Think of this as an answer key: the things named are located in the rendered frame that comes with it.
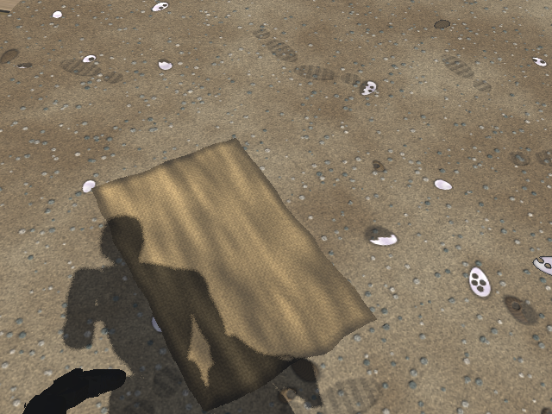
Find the left robot hand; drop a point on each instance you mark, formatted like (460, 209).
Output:
(73, 388)

